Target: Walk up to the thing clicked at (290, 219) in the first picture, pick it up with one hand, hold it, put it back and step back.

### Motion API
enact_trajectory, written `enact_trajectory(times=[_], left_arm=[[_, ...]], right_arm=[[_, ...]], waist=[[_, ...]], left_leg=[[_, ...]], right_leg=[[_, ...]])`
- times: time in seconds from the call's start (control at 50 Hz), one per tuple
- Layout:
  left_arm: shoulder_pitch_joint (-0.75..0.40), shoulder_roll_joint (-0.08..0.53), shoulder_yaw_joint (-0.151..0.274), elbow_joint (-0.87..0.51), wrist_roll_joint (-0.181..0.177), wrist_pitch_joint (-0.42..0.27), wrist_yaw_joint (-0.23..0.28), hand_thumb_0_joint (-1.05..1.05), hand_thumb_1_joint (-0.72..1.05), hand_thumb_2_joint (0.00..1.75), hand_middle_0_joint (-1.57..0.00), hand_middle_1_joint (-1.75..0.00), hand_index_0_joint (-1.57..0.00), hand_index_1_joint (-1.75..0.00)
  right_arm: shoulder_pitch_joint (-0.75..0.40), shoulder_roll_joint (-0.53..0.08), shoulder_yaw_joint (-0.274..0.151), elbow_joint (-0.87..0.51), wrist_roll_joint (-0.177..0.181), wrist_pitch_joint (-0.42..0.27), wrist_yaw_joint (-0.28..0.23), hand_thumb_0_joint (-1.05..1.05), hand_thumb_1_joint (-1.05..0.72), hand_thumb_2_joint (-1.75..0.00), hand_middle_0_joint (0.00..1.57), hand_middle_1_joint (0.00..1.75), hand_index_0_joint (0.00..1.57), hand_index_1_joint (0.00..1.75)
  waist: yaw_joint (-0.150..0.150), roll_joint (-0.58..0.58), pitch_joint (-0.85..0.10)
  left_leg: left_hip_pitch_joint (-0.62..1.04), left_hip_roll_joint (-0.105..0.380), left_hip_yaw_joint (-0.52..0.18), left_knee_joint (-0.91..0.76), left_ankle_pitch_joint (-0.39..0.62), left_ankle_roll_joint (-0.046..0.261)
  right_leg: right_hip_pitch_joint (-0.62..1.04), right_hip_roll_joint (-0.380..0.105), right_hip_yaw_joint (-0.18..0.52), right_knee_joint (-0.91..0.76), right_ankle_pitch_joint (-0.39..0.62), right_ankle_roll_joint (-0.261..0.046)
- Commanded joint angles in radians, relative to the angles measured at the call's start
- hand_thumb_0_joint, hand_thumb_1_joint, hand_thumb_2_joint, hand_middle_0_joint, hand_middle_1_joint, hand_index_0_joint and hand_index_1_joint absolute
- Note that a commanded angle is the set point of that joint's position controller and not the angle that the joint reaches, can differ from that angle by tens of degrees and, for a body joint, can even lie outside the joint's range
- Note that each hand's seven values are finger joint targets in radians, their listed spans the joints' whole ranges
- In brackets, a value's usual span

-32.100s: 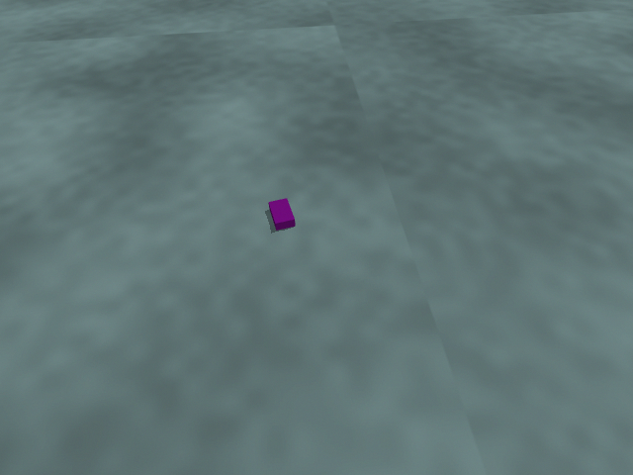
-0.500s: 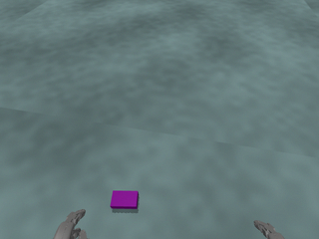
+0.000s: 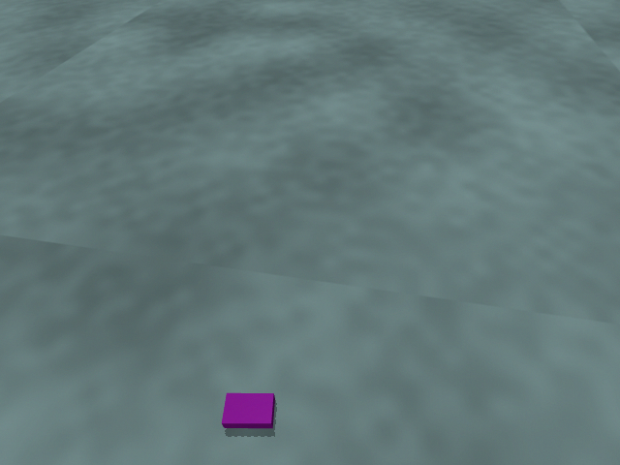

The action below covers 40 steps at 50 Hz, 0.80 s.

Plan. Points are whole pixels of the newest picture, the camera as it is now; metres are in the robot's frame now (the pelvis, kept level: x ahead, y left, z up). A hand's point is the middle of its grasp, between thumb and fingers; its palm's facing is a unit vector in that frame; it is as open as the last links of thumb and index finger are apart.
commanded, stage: stand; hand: left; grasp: from above
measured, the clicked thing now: (249, 410) +0.45 +0.25 -0.75
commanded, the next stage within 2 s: step back in 1.84 s
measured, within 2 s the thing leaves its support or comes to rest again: neither
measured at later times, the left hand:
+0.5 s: hand out of the picture +0.06 +0.23 -0.16, palm faces +0.03 -0.94 -0.34, open 7.4 cm
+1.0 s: hand out of the picture +0.07 +0.23 -0.15, palm faces +0.02 -0.94 -0.34, open 7.4 cm
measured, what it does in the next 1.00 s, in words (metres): stands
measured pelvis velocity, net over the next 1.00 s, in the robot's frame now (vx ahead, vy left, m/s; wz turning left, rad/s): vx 0.01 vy -0.01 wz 0.00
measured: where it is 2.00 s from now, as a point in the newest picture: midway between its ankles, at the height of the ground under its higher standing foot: outside the picture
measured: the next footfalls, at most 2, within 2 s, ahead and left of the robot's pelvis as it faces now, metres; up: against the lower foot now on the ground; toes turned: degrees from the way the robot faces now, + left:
none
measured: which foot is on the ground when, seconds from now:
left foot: down 0.00-1.00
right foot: down 0.00-1.00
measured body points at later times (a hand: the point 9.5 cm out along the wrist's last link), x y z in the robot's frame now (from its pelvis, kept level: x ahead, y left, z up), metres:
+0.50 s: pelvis +0.00 -0.01 +0.01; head +0.00 -0.01 +0.45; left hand +0.05 +0.28 -0.13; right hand +0.06 -0.30 -0.14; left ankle +0.01 +0.13 -0.74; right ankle +0.01 -0.14 -0.74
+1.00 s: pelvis +0.01 -0.01 +0.01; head +0.01 -0.02 +0.46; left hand +0.07 +0.28 -0.13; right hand +0.07 -0.30 -0.14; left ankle +0.01 +0.13 -0.74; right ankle +0.01 -0.14 -0.74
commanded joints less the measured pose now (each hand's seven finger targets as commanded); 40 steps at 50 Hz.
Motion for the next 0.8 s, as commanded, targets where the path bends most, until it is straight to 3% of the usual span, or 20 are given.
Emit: enact_trajectory(times=[0.0, 0.18, 0.36, 0.5, 0.58, 0.68, 0.78], left_arm=[[-0.037, 0.200, 0.039, -0.032, 0.003, -0.025, 0.007, 0.00, 0.90, 0.90, -0.20, -0.30, -0.20, -0.30], [-0.064, 0.212, 0.035, 0.000, -0.001, -0.034, 0.004, 0.00, 0.90, 0.90, -0.20, -0.30, -0.20, -0.30], [-0.096, 0.230, 0.036, 0.005, -0.005, -0.036, 0.000, 0.00, 0.90, 0.90, -0.20, -0.30, -0.20, -0.30], [-0.107, 0.233, 0.035, 0.008, -0.010, -0.034, -0.004, 0.00, 0.90, 0.90, -0.20, -0.30, -0.20, -0.30], [-0.108, 0.232, 0.033, 0.010, -0.009, -0.036, -0.006, 0.00, 0.90, 0.90, -0.20, -0.30, -0.20, -0.30], [-0.121, 0.235, 0.030, 0.008, -0.011, -0.035, -0.011, 0.00, 0.90, 0.90, -0.20, -0.30, -0.20, -0.30], [-0.124, 0.239, 0.031, 0.006, -0.011, -0.039, -0.009, 0.00, 0.90, 0.90, -0.20, -0.30, -0.20, -0.30]], right_arm=[[-0.037, -0.198, -0.035, -0.048, 0.002, -0.018, -0.013, 0.00, -0.90, -0.90, 0.20, 0.30, 0.20, 0.30], [-0.047, -0.197, -0.027, -0.020, 0.007, -0.021, -0.008, 0.00, -0.90, -0.90, 0.20, 0.30, 0.20, 0.30], [-0.058, -0.213, -0.019, -0.008, 0.008, -0.021, -0.006, 0.00, -0.90, -0.90, 0.20, 0.30, 0.20, 0.30], [-0.062, -0.226, -0.013, 0.001, 0.008, -0.024, -0.007, 0.00, -0.90, -0.90, 0.20, 0.30, 0.20, 0.30], [-0.072, -0.230, -0.011, 0.001, 0.011, -0.027, -0.006, 0.00, -0.90, -0.90, 0.20, 0.30, 0.20, 0.30], [-0.075, -0.233, -0.008, 0.007, 0.012, -0.026, -0.004, 0.00, -0.90, -0.90, 0.20, 0.30, 0.20, 0.30], [-0.082, -0.240, -0.008, 0.004, 0.013, -0.029, -0.003, 0.00, -0.90, -0.90, 0.20, 0.30, 0.20, 0.30]], waist=[[-0.006, 0.002, 0.000], [-0.012, -0.024, -0.024], [-0.013, -0.015, -0.029], [-0.012, 0.006, -0.042], [-0.012, -0.007, -0.061], [-0.015, -0.012, -0.041], [-0.017, -0.009, -0.069]], left_leg=[[-0.058, 0.088, -0.097, -0.150, -0.014, 0.033], [-0.008, 0.091, -0.082, -0.140, 0.085, 0.027], [-0.005, 0.098, -0.076, -0.151, 0.099, 0.024], [-0.012, 0.105, -0.072, -0.161, 0.125, 0.025], [0.014, 0.111, -0.072, -0.154, 0.183, 0.026], [-0.001, 0.108, -0.069, -0.166, 0.128, 0.018], [0.012, 0.113, -0.069, -0.162, 0.181, 0.022]], right_leg=[[0.005, -0.047, 0.065, -0.102, 0.025, -0.047], [0.016, -0.060, 0.075, -0.141, 0.070, -0.044], [0.030, -0.063, 0.078, -0.152, 0.076, -0.046], [0.057, -0.067, 0.077, -0.147, 0.136, -0.050], [0.053, -0.067, 0.071, -0.143, 0.169, -0.048], [0.038, -0.063, 0.077, -0.156, 0.103, -0.047], [0.062, -0.069, 0.075, -0.145, 0.175, -0.049]])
